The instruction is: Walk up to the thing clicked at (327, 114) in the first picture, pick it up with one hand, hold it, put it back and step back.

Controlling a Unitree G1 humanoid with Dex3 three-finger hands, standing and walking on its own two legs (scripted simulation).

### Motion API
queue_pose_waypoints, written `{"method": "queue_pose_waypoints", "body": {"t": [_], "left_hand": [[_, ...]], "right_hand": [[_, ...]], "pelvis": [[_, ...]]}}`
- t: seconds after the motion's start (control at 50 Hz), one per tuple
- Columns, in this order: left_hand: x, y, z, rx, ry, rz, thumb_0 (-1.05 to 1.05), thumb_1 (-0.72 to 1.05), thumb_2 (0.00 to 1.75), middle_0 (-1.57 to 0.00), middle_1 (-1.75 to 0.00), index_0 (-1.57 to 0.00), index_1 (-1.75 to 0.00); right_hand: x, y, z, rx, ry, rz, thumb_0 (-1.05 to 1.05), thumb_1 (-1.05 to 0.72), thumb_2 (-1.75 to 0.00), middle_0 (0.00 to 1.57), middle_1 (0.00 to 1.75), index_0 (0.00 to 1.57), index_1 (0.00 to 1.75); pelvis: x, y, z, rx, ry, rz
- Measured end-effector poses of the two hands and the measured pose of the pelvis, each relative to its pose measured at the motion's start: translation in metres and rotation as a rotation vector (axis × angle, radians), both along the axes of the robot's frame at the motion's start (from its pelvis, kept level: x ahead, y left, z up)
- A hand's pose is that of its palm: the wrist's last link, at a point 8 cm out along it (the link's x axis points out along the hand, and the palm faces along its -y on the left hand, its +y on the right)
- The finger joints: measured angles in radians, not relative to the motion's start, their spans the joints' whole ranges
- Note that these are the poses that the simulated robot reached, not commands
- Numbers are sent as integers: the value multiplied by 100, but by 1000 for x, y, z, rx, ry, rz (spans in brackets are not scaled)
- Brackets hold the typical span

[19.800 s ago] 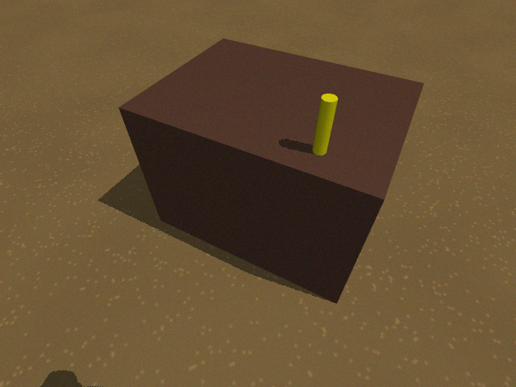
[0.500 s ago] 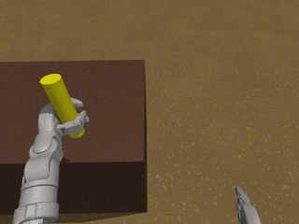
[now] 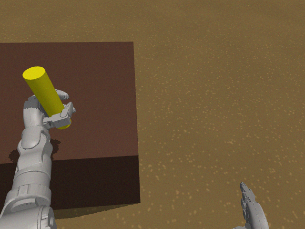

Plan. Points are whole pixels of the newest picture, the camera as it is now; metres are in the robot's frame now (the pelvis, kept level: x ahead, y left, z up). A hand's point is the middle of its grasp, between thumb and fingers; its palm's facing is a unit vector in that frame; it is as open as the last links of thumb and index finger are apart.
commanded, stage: crouch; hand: left
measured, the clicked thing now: (50, 101) +0.43 +0.23 +0.12
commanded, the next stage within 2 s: lower in 0.36 s
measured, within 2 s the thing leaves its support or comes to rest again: rests again in 1.44 s
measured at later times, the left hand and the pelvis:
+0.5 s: hand (63, 107) +0.46 +0.22 +0.06, palm faces +0.20 -0.98 +0.01, open 5.4 cm; pelvis +0.00 +0.01 -0.02, yaw +0 degrees
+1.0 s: hand (68, 117) +0.47 +0.23 +0.00, palm faces +0.20 -0.98 +0.00, open 5.4 cm; pelvis +0.00 +0.01 -0.04, yaw -1 degrees
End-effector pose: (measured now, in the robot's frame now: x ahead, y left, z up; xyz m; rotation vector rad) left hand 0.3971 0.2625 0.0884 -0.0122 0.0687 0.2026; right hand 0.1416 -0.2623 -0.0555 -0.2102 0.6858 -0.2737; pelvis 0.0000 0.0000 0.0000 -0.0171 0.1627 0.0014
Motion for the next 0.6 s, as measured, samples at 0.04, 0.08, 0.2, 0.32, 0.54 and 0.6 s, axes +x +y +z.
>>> {"method": "queue_pose_waypoints", "body": {"t": [0.04, 0.08, 0.2, 0.32, 0.54, 0.6], "left_hand": [[3, 1, -2, 0, -6, -5, -3, 13, 115, -97, -112, -102, -114], [6, 2, -3, 3, -11, -10, -3, 13, 115, -97, -112, -102, -114], [16, 6, -9, 6, -15, -5, -3, 13, 115, -97, -112, -102, -114], [23, 9, -21, 3, 0, -5, -3, 13, 115, -97, -112, -102, -114], [35, 11, -26, 4, -20, -6, -3, 13, 115, -97, -112, -102, -114], [37, 12, -36, 4, 3, -9, -3, 13, 115, -96, -112, -102, -114]], "right_hand": [[0, 2, -1, -1, 3, 7, -1, 54, -5, 5, 5, 6, 5], [-1, 3, -1, -3, 8, 9, -1, 53, -5, 5, 5, 6, 5], [-5, 1, -3, -21, 15, 2, -1, 53, -5, 5, 5, 6, 5], [-8, 3, -2, -35, 13, 10, -1, 53, -5, 5, 5, 6, 5], [-5, 12, 1, -42, -1, 31, -1, 53, -5, 5, 5, 6, 5], [-6, 13, -1, -42, 5, 37, -1, 53, -5, 5, 5, 6, 5]], "pelvis": [[0, 0, -2, -2, 10, 1], [0, 0, -4, -4, 18, 2], [-3, 3, -10, -11, 45, 0], [-5, 6, -15, -14, 68, -5], [-3, 9, -21, -22, 95, -4], [-3, 9, -24, -24, 109, -4]]}}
